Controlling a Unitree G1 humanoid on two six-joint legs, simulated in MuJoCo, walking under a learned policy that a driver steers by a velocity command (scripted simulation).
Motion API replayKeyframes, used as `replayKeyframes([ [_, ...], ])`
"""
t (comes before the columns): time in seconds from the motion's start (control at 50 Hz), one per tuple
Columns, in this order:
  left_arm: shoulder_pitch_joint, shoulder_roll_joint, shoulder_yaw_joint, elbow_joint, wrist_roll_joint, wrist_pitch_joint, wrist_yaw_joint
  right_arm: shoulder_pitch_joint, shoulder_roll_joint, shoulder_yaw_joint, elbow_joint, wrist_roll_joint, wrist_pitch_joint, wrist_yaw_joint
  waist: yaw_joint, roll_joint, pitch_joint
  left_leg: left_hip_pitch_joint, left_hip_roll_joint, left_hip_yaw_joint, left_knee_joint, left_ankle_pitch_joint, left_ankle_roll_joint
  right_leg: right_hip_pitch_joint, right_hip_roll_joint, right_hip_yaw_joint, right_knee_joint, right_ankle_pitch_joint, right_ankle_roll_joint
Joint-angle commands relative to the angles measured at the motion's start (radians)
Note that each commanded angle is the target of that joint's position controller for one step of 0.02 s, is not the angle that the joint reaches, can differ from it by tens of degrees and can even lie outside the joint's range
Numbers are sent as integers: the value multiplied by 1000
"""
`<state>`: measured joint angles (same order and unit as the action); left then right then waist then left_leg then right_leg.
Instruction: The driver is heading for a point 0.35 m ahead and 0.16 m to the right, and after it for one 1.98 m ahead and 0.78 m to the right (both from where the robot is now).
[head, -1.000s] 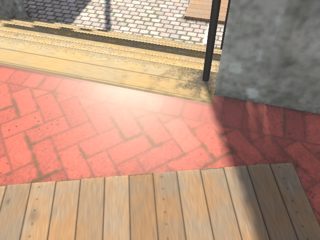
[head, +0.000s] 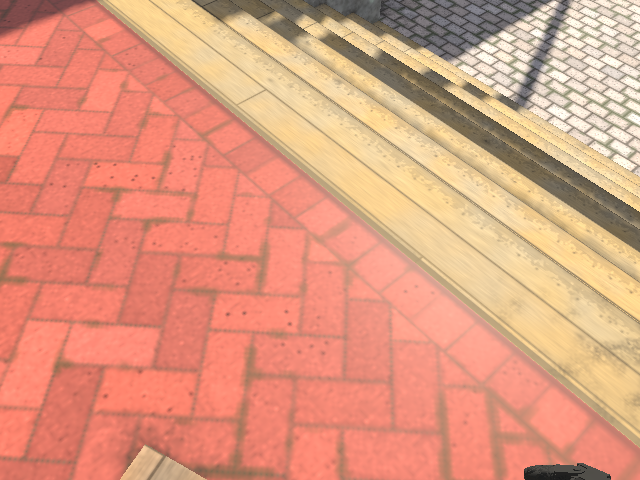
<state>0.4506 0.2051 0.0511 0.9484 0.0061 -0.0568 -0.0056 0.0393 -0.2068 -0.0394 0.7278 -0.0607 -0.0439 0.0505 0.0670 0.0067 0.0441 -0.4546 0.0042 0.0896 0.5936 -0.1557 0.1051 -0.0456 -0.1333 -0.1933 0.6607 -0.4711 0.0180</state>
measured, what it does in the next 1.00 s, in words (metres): goes down, turning right: right foot 0.05 m lower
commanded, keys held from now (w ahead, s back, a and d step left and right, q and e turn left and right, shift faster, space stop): w+e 0.34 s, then e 0.66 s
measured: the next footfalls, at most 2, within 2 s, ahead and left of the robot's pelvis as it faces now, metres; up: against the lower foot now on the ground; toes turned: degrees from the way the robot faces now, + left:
right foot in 0.52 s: +0.42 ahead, -0.09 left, -0.05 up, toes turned -20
left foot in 1.08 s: +0.50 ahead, +0.07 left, -0.05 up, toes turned -41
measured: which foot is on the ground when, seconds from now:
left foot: down 0.00-0.52, up 0.54-1.00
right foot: up 0.00-0.50, down 0.52-1.00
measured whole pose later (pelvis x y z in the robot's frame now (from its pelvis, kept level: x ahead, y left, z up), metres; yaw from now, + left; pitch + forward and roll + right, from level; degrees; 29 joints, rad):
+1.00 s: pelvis +0.38 +0.00 -0.03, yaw -33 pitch +2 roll +1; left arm 0.27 0.28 0.08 0.76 0.03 0.03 0.00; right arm 0.14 -0.23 -0.02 0.72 -0.02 0.04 -0.04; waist 0.06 0.01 0.02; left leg -0.49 0.00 -0.09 0.81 -0.33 -0.04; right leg -0.34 0.16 0.16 0.48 -0.15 -0.09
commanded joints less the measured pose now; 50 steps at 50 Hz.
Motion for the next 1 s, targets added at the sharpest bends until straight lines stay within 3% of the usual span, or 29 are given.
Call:
replayKeyframes([
  [0.02, -64, 117, 23, -121, -9, -9, -2, 408, -283, -92, 52, 25, -15, -44, -201, 116, -274, 701, 407, -668, -321, -111, 149, -652, 106, 240, 639, -10, -86],
  [0.04, -104, 104, 21, -128, -20, -16, -5, 336, -218, -71, 56, 25, -23, -46, -153, 88, -152, 578, 368, -487, -315, 11, 119, -652, 67, 255, 618, 88, -97],
  [0.06, -86, 97, 20, -104, -20, -21, -6, 277, -145, -51, 56, 26, -34, -39, -109, 48, -96, 460, 318, -365, -342, 136, 82, -589, 37, 251, 544, 155, -96],
  [0.1, -32, 84, 22, -63, 6, 7, -11, 230, -72, -29, 62, 40, -50, -41, -56, 74, -69, 367, 247, -213, -386, 206, 26, -507, 17, 245, 476, 205, -83],
  [0.12, -27, 72, 22, -61, 11, 19, -16, 252, -69, -26, 72, 40, -60, -43, -52, 99, -72, 348, 251, -189, -393, 275, 33, -485, 23, 239, 471, 211, -79],
  [0.2, -157, 53, 20, -96, 17, 42, -37, 320, -92, -31, 111, 50, -80, -57, -53, 64, -8, 377, 221, -54, -437, 380, 16, -596, 28, 218, 379, 354, -63],
  [0.28, -268, 59, 13, -132, 14, 36, -51, 346, -82, -24, 129, 48, -82, -64, -63, 52, 25, 396, 193, 50, -425, 413, 5, -616, 44, 180, 194, 570, -72],
  [0.38, -432, 37, -8, -191, 30, 24, -69, 430, -93, -23, 185, 52, -77, -92, -104, 26, 100, 466, 198, 133, -378, 509, -21, -572, 73, 88, -95, 704, -105],
  [0.44, -399, 54, -6, -181, 52, 19, -67, 462, -133, -30, 209, 55, -59, -119, -99, 35, 53, 569, 205, 153, -209, 805, -49, -489, 149, 28, -177, 651, -127],
  [0.48, -253, 84, 7, -135, 63, 13, -58, 439, -156, -39, 206, 52, -43, -132, -41, 54, -21, 558, 211, 157, 23, 892, -61, -343, 199, 19, -182, 564, -152],
  [0.5, -143, 112, 21, -97, 66, 4, -46, 414, -159, -41, 196, 50, -37, -130, -1, 58, -78, 503, 208, 148, 204, 806, -59, -217, 207, 48, -205, 553, -172],
  [0.52, -32, 133, 36, -59, 71, -14, -25, 349, -157, -42, 178, 65, -35, -116, 77, 5, -118, 401, 153, 168, 494, 560, -66, -71, 181, 73, -332, 718, -209],
  [0.54, -52, 218, 61, -53, 55, -14, -12, 387, -87, -39, 156, 67, -40, -105, 18, -220, -168, 40, -12, 170, 885, -436, -93, 234, -19, 232, -130, 1411, -262],
  [0.56, -5, 290, 73, -84, 24, -11, -18, 481, -67, -28, 118, 85, -37, -103, -6, -153, -385, -211, -33, -6, 1124, -617, -115, 511, -252, 517, 29, 1941, -452],
  [0.58, 6, 286, 76, -112, -1, 8, -8, 377, -96, -25, 82, 83, -35, -101, 60, -36, -473, -289, -22, -105, 1151, -476, -136, 501, -298, 616, -114, 1679, -529],
  [0.62, -198, 175, 46, -154, -22, 39, 21, 288, -109, -21, 59, 42, -16, -97, -35, 42, -221, -287, 51, -125, 980, -315, -148, 139, -197, 546, -270, 1159, -451],
  [0.64, -216, 150, 37, -155, -25, 45, 26, 290, -117, -25, 60, 18, 5, -93, -65, 60, -161, -234, 54, -120, 934, -314, -155, 1, -157, 511, -307, 1095, -419],
  [0.66, -210, 148, 32, -155, -19, 47, 25, 311, -112, -25, 60, 10, 32, -91, -85, 45, -129, -176, 63, -118, 867, -324, -161, -109, -134, 484, -330, 1054, -399],
  [0.7, -216, 187, 38, -165, 13, 35, 14, 315, -85, -14, 54, 16, 63, -89, -104, 27, -126, -106, 52, -99, 815, -283, -152, -239, -75, 442, -331, 1079, -367],
  [0.72, -201, 197, 41, -161, 15, 27, 11, 299, -91, -17, 43, 22, 63, -89, -104, 30, -136, -108, 51, -115, 756, -199, -149, -241, -39, 428, -328, 1055, -343],
  [0.76, -198, 208, 46, -171, 12, 26, 11, 274, -95, -16, 28, 22, 66, -88, -99, -26, -164, -135, 47, -116, 715, -154, -149, -216, -13, 428, -305, 1038, -309],
  [0.82, -180, 198, 48, -184, 3, 49, 21, 177, -96, -13, -20, 21, 77, -85, -67, -78, -152, -172, 47, -132, 515, -87, -172, -184, 35, 469, -313, 697, -249],
  [0.9, -159, 211, 61, -218, 16, 74, 19, 73, -99, -5, -68, 30, 85, -88, -14, -127, -114, -174, 21, -160, 328, -114, -173, -160, 27, 598, -350, 305, -233],
  [0.94, -154, 214, 65, -231, 25, 81, 13, 59, -106, -4, -79, 36, 77, -93, -4, -142, -100, -137, -4, -168, 259, -155, -161, -162, 20, 650, -349, 254, -237],
  [1.0, -170, 219, 68, -253, 33, 88, 4, 83, -111, -1, -89, 49, 56, -98, -10, -150, -99, -30, -45, -166, 152, -221, -130, -177, 15, 706, -316, 370, -236],
])
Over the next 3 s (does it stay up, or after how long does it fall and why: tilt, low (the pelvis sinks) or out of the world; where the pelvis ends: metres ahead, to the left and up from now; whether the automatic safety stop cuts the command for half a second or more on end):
stays up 0.39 0.05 -0.02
